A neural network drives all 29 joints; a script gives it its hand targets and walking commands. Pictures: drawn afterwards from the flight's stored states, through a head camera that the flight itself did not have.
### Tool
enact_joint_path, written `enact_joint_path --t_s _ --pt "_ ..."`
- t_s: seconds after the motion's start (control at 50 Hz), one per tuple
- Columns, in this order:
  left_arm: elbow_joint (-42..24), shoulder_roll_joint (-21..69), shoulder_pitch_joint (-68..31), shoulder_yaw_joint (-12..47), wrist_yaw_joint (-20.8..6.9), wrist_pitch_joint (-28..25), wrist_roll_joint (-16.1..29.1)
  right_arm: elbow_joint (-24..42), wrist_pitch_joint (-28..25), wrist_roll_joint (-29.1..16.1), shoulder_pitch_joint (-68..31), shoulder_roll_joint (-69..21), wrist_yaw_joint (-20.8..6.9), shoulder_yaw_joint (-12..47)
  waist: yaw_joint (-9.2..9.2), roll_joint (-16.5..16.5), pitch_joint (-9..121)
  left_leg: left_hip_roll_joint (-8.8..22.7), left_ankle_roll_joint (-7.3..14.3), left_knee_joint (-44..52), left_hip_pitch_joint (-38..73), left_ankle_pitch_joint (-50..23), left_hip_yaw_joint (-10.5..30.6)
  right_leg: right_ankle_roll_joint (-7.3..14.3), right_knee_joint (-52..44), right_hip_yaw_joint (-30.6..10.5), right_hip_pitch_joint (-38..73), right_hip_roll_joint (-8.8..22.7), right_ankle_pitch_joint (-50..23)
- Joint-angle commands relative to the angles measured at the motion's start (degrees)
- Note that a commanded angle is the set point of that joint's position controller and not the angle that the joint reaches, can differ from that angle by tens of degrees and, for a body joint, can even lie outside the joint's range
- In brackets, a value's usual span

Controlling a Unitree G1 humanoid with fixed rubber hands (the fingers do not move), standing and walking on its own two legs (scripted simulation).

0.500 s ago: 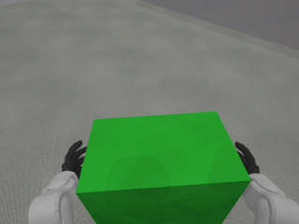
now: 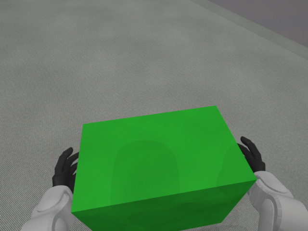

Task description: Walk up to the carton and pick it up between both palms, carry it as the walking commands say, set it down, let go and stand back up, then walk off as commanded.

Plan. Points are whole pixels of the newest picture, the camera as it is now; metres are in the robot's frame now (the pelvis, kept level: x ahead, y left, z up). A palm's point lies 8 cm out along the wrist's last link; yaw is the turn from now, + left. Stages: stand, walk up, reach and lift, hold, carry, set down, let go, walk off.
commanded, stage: carry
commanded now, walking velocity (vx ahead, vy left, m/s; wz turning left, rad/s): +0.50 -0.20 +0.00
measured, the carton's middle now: (159, 178) +0.24 +0.02 +0.02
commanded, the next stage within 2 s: none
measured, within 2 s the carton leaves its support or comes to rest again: neither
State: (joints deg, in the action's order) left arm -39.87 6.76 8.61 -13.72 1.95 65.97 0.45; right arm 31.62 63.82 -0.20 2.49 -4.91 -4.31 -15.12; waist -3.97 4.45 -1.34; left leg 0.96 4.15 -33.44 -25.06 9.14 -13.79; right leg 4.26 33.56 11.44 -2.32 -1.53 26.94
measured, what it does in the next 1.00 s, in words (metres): walks ahead: right foot, then left foot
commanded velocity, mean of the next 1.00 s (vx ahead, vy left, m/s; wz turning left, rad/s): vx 0.27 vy -0.11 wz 0.00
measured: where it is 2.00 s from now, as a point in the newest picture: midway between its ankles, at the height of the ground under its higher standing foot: (200, 119)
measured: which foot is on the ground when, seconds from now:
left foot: down 0.00-0.34, up 0.36-0.60, down 0.62-1.00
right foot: down 0.00-0.00, up 0.02-0.28, down 0.30-0.66, up 0.68-0.82, down 0.84-1.00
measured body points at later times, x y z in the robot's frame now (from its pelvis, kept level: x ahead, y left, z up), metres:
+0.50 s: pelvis +0.27 -0.15 +0.02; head +0.28 -0.16 +0.47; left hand +0.50 +0.04 +0.09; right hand +0.51 -0.35 +0.09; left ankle +0.22 -0.03 -0.67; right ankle +0.23 -0.23 -0.72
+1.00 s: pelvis +0.51 -0.25 +0.01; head +0.50 -0.25 +0.46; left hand +0.76 -0.09 +0.09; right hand +0.72 -0.48 +0.09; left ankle +0.45 -0.11 -0.72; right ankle +0.42 -0.32 -0.72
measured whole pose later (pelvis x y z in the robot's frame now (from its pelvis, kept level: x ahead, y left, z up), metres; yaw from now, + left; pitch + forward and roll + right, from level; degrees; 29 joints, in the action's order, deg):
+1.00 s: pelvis +0.51 -0.25 +0.01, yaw -1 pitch +2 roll +0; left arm -34.9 7.6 4.7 -11.0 0.7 66.4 -1.6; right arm 33.4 67.0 -2.9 4.6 0.1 -4.3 -15.7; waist 4.3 -0.7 3.9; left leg 5.6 -2.6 -34.6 -12.7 23.3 -6.7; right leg 2.2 31.7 8.7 -8.9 0.2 25.1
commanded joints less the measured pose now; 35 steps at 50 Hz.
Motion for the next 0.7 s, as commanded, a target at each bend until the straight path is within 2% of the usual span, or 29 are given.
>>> enact_joint_path --t_s 0.0,0.02,0.04,0.1,0.12,0.14,0.16,0.2,0.22,0.24,0.26,0.28,0.3,0.32,0.34,0.36,0.38,0.4,0.44,0.46,0.52,0.54,0.56,0.58,0.6,0.62,0.64,0.66,0.68 --pt "-10.1 36.3 -34.3 56.1 -8.3 -0.9 20.8 10.4 0.1 -12.4 -16.7 -37.1 1.5 49.6 7.31 -11.5 24.8 28.3 12.0 16.4 43.5 -25.1 38.9 -3.9 40.1 -14.6 -35.8 5.7 0.0" --pt "-7.4 38.7 -31.2 55.2 -8.2 -0.8 20.3 11.5 0.1 -13.6 -18.4 -37.4 1.3 49.9 6.74 -9.1 20.8 26.6 9.3 18.6 38.2 -23.0 36.2 -3.4 38.7 -15.2 -36.0 6.5 -0.1" --pt "-6.3 39.6 -30.6 54.0 -8.1 -1.0 20.1 11.4 0.4 -14.7 -19.8 -38.4 0.9 50.4 6.36 -7.0 21.3 25.1 6.8 18.9 37.4 -16.7 30.8 -3.1 32.8 -15.7 -35.7 8.7 -1.0" --pt "-3.0 37.8 -26.7 50.3 -7.5 -1.0 14.6 12.8 1.2 -16.3 -23.0 -38.7 -0.7 53.8 4.98 -10.9 17.8 22.0 2.9 21.8 29.1 -7.2 19.9 -3.7 17.4 -11.3 -27.4 9.3 -2.9" --pt "-0.6 36.5 -25.0 47.5 -7.1 -1.1 12.1 13.3 1.4 -16.9 -25.4 -39.2 -1.1 56.0 4.86 -9.2 16.6 19.5 1.5 21.9 26.2 -3.1 15.1 -4.1 8.8 -8.6 -22.9 8.1 -4.6" --pt "2.6 36.6 -23.1 45.4 -6.6 -1.1 10.1 14.7 1.1 -17.2 -27.3 -38.6 -1.1 56.8 4.87 -9.3 14.3 17.5 0.7 22.2 24.3 -4.3 12.9 -4.6 3.2 -5.8 -20.0 6.7 -6.7" --pt "0.2 36.3 -24.5 45.4 -6.3 -1.7 10.2 15.6 1.0 -17.8 -27.5 -38.9 -1.2 57.5 5.22 -9.0 13.7 17.5 0.6 21.6 23.2 -5.3 12.2 -4.7 -1.3 -3.1 -17.6 4.9 -7.3" --pt "-1.4 36.4 -24.1 46.0 -6.0 -1.9 10.6 17.3 1.1 -18.6 -27.9 -38.1 -1.1 56.7 4.91 -13.4 12.7 17.6 -0.2 20.7 18.4 -4.8 10.7 -5.6 -5.8 0.8 -11.6 3.2 -12.2" --pt "-2.2 35.4 -25.7 45.6 -5.5 -2.0 10.6 17.3 1.4 -18.9 -29.2 -37.5 -1.1 57.0 4.46 -9.7 13.8 16.8 -2.2 16.9 17.3 -6.9 9.3 -4.8 -7.1 1.1 -7.4 2.3 -13.1" --pt "-1.9 34.5 -25.2 45.8 -5.0 -1.4 10.6 13.6 2.3 -18.1 -26.5 -36.9 -1.0 55.0 4.06 -10.6 13.5 14.4 -3.6 12.4 12.2 -7.0 7.4 -4.4 -6.3 1.5 -1.9 1.6 -13.7" --pt "-1.7 33.3 -25.2 45.3 -4.5 -1.2 10.2 13.8 2.6 -17.8 -26.8 -35.4 -0.9 54.9 3.08 -3.7 14.7 11.1 -5.3 1.3 8.7 -10.0 3.8 -2.6 -10.7 -2.3 4.4 4.4 -15.4" --pt "-1.0 33.3 -22.7 45.0 -4.3 -0.7 10.1 15.1 2.9 -16.9 -26.3 -33.9 -0.6 53.8 2.48 5.6 16.4 5.6 -7.5 -12.3 -1.2 -1.1 2.0 0.1 -16.6 -15.9 11.2 13.2 -19.4" --pt "-2.6 31.7 -25.4 45.2 -3.7 -0.7 9.6 15.4 3.1 -17.3 -28.1 -32.6 -0.7 54.9 1.98 14.7 15.5 -0.6 -7.3 -23.2 -12.8 23.4 2.6 6.3 -20.4 -31.5 16.6 21.3 -27.4" --pt "0.3 30.3 -22.1 43.3 -3.3 -0.1 8.1 13.9 4.0 -18.7 -28.7 -31.9 -0.8 55.4 2.82 10.6 11.1 1.5 -6.0 -29.1 -15.7 29.7 8.1 9.7 -19.9 -36.1 11.0 24.5 -36.3" --pt "-0.6 32.6 -23.2 43.9 -3.0 -0.2 8.7 14.7 3.6 -20.0 -28.5 -33.9 -1.2 55.3 3.10 3.3 9.7 4.3 -5.9 -30.6 -17.7 28.3 10.1 10.9 -17.9 -32.8 9.8 26.0 -42.3" --pt "-4.9 34.1 -27.4 45.6 -3.1 -0.4 10.4 14.6 3.6 -20.1 -28.1 -36.1 -1.3 54.9 3.51 1.1 9.2 7.3 -6.7 -28.9 -18.6 25.7 10.7 9.6 -16.9 -26.0 10.3 25.0 -41.3" --pt "-7.1 35.5 -30.6 47.3 -3.4 -0.3 11.8 12.7 3.5 -19.0 -26.1 -37.7 -1.4 53.3 3.57 -1.1 10.8 7.3 -7.1 -26.9 -18.3 24.0 9.8 8.9 -15.2 -21.3 12.4 22.6 -42.7" --pt "-3.8 35.0 -28.5 46.2 -3.6 0.3 11.2 10.0 3.7 -18.2 -25.1 -38.8 -1.4 52.5 3.66 2.0 12.8 7.8 -7.1 -25.9 -17.5 20.4 10.0 7.1 -15.2 -16.7 14.4 20.3 -45.3" --pt "-5.0 35.8 -28.7 47.4 -3.9 -0.5 12.9 9.1 3.1 -15.8 -22.4 -38.3 -0.8 51.1 3.49 5.7 15.5 6.4 -7.5 -16.6 -12.1 14.9 9.0 6.7 -17.3 -15.9 10.2 18.9 -43.8" --pt "-7.4 37.9 -29.6 49.0 -4.9 -0.9 14.3 12.7 2.2 -16.3 -25.1 -39.9 -0.9 52.4 3.42 4.7 14.8 6.0 -7.0 -13.4 -8.4 12.6 8.2 6.7 -17.5 -14.1 7.9 18.8 -46.2" --pt "-6.8 39.4 -28.2 50.5 -6.5 -1.3 16.3 15.0 0.9 -15.4 -24.6 -40.8 -0.1 52.8 3.53 7.1 16.1 2.7 -5.8 -2.4 -0.5 6.5 4.6 4.4 -15.3 -6.4 6.8 15.0 -53.4" --pt "-8.4 40.1 -29.6 52.1 -6.8 -1.3 17.5 16.6 0.8 -14.5 -23.2 -40.6 0.2 52.0 4.15 7.5 17.9 2.7 -4.8 2.1 5.1 3.9 4.3 3.7 -14.1 -5.3 6.4 15.6 -55.9" --pt "-9.7 39.4 -29.8 53.4 -6.9 -1.2 18.4 15.1 0.7 -14.0 -20.3 -39.5 0.4 50.7 4.75 2.2 19.2 2.3 -4.3 9.6 11.4 -0.1 2.5 2.8 -8.3 -1.7 6.1 12.4 -59.4" --pt "-10.2 39.0 -30.0 53.7 -6.9 -1.3 18.2 14.6 0.7 -13.1 -17.4 -39.3 0.5 50.3 5.95 -0.4 23.9 4.3 -2.8 11.0 24.2 -7.8 4.1 0.3 -1.3 -0.3 0.2 10.4 -59.2" --pt "-12.5 36.8 -32.1 54.5 -6.7 -1.1 18.5 14.0 0.5 -12.8 -15.5 -37.2 0.6 49.0 7.40 -6.8 27.8 12.1 0.1 9.0 40.5 -24.4 12.0 -1.9 10.2 0.7 -13.2 7.5 -45.2" --pt "-12.1 36.0 -31.7 54.7 -6.8 -0.5 17.6 14.2 0.5 -12.8 -17.1 -35.9 0.8 48.7 6.72 -20.4 30.2 26.9 6.9 12.1 50.9 -39.8 30.0 -3.9 23.5 -1.1 -26.1 2.3 -8.5" --pt "-12.5 35.3 -32.7 55.2 -6.7 -0.7 18.8 11.7 0.6 -13.7 -15.6 -36.8 1.4 47.8 7.15 -19.2 30.3 30.1 12.5 12.1 52.5 -52.9 35.5 -4.6 31.4 -8.8 -30.0 1.7 3.0" --pt "-13.2 36.2 -33.0 55.9 -7.2 -0.9 20.2 11.7 0.5 -13.6 -15.5 -36.6 1.3 47.7 7.21 -16.8 28.2 29.1 12.9 10.7 46.1 -53.7 32.6 -4.6 29.3 -13.0 -30.3 5.2 5.6" --pt "-11.9 38.4 -31.9 55.7 -7.7 -0.9 20.9 12.6 0.2 -13.3 -15.9 -37.4 1.4 48.3 6.51 -11.3 26.8 26.8 9.2 11.2 40.9 -49.4 28.9 -3.7 21.5 -13.0 -27.7 6.1 4.0"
